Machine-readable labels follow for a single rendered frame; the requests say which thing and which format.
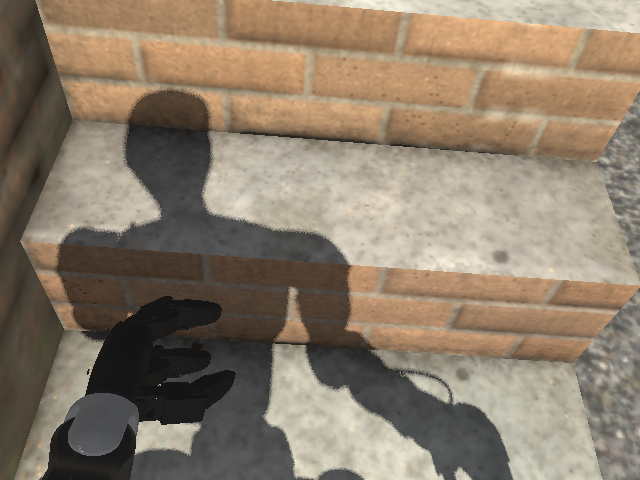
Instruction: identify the left robot hand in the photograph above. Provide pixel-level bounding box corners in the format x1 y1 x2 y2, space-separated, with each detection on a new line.
85 296 236 425

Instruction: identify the robot left forearm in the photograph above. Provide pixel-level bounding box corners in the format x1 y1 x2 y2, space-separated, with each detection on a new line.
39 393 139 480

